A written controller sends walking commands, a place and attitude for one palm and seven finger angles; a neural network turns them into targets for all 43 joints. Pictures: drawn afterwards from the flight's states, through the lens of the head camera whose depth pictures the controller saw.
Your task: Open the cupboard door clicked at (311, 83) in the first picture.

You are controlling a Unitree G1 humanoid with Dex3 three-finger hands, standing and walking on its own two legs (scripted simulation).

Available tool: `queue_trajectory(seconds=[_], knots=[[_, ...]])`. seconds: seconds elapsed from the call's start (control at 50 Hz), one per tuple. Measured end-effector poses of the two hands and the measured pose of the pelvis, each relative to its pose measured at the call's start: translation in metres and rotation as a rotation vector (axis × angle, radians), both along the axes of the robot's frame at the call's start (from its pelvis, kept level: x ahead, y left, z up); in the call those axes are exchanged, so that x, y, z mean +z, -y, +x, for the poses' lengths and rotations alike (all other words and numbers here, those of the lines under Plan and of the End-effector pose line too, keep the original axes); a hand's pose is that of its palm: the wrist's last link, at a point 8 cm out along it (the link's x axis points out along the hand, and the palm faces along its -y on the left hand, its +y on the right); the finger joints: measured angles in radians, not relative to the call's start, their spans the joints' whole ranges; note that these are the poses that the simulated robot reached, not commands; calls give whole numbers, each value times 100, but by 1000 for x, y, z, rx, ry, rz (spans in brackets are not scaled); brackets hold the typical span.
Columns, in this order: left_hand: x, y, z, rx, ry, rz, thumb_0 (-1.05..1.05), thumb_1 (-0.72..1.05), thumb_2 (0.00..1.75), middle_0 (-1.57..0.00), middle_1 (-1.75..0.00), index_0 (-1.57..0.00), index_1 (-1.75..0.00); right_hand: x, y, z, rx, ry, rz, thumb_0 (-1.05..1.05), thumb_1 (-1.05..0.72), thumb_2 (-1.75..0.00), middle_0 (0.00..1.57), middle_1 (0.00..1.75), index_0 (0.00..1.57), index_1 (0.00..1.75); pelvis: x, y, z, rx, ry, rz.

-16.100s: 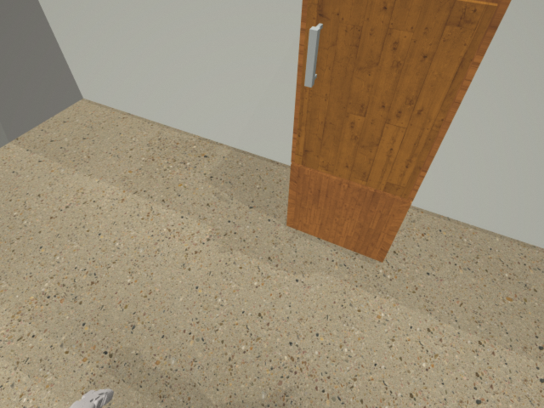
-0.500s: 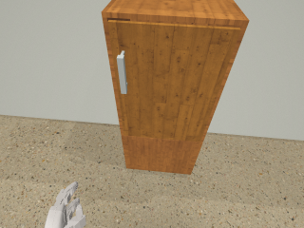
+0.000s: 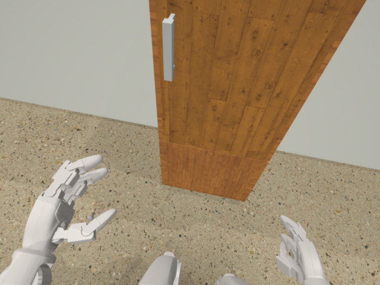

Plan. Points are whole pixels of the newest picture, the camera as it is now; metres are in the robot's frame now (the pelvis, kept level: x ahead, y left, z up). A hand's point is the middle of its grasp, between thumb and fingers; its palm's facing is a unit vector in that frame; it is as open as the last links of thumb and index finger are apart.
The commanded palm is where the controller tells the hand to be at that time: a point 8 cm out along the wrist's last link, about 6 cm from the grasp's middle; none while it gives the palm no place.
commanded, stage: raise the hand with hooked fingers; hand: left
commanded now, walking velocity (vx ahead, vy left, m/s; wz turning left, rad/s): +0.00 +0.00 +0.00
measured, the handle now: (170, 48) +0.63 +0.13 +0.16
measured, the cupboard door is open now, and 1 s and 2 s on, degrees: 0 0 0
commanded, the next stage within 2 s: move the hooked fingers beside the handle in 1.44 s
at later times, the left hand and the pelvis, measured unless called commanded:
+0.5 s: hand (88, 162) +0.30 +0.23 +0.10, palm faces -0.11 -0.99 -0.07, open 13.0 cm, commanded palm +0.28 +0.29 +0.13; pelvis +0.06 +0.00 +0.04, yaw -2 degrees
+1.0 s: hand (64, 115) +0.35 +0.27 +0.17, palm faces -0.06 -1.00 -0.04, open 14.0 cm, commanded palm +0.31 +0.31 +0.17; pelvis +0.05 +0.00 +0.05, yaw -1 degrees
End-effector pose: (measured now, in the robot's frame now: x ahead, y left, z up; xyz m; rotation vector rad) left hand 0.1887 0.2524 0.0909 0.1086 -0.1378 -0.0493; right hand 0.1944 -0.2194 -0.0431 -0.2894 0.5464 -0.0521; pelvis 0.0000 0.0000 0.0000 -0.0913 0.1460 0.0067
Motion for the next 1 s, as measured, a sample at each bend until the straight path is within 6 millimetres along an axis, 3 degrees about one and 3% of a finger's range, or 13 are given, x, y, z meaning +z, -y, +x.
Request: queue_trajectory(seconds=[0.06, 0.12, 0.22, 0.3, 0.44, 0.58, 0.66, 0.78, 0.92, 1.0], knots=[[-13, 4, 35, -100, -152, 16, 1, 26, 62, -25, -71, -24, -71, -10, -5, -9, -54, -56, 53, 1, -90, -90, 21, 30, 21, 30, 6, 0, 7, -18, -17, 9], [-22, -2, 57, -112, -306, -15, 1, 19, 59, -25, -75, -25, -75, -9, -3, -20, -119, -101, 79, 1, -90, -90, 21, 30, 21, 30, 15, 0, 18, -39, -26, 22], [9, -25, 66, 19, -226, -42, 1, 7, 54, -27, -83, -26, -83, 0, 11, -28, -186, -138, 60, 1, -90, -90, 21, 30, 21, 30, 28, 0, 42, -58, -33, 33], [24, -34, 71, 55, -129, -18, 1, -2, 51, -27, -89, -26, -89, 2, 26, -19, -175, -153, 17, 1, -90, -90, 21, 30, 21, 30, 29, -2, 53, -43, -41, 30], [3, -29, 89, -59, -262, -33, 0, -18, 44, -28, -99, -28, -99, 17, 38, 10, -165, -100, -33, 1, -90, -90, 21, 30, 21, 30, 31, -3, 59, -41, -40, 32], [50, -47, 105, -5, -65, -25, 0, -35, 37, -30, -110, -29, -110, 39, 29, 32, -132, -20, -20, 1, -90, -90, 21, 30, 20, 30, 39, -1, 64, -37, -8, 32], [56, -58, 114, 6, -97, -45, 0, -42, 33, -30, -115, -30, -114, 40, 21, 35, -115, -16, 7, 1, -90, -90, 21, 30, 21, 30, 43, -2, 62, -30, 5, 31], [46, -58, 121, -25, -220, -60, -1, -48, 31, -30, -118, -30, -118, 38, 16, 24, -118, -41, 20, 1, -90, -90, 21, 30, 21, 30, 48, -3, 54, -31, 24, 34], [77, -67, 133, -5, -68, -56, -1, -50, 30, -31, -119, -30, -119, 37, 19, 0, -137, -96, 4, 1, -90, -90, 21, 30, 21, 30, 52, -1, 48, -31, 52, 37], [82, -75, 142, -7, -108, -64, -1, -50, 30, -30, -120, -30, -119, 36, 25, -12, -160, -116, 3, 1, -90, -90, 21, 30, 21, 30, 55, -1, 46, -29, 59, 37]])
